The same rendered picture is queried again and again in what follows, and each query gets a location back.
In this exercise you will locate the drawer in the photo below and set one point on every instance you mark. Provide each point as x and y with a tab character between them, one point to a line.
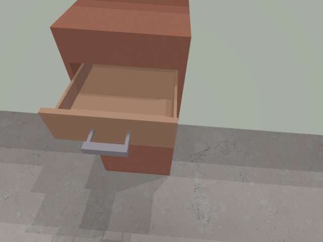
114	100

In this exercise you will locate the handle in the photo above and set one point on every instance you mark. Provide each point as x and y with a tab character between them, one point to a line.
108	149

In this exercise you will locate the cabinet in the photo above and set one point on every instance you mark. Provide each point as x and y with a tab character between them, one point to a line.
132	33

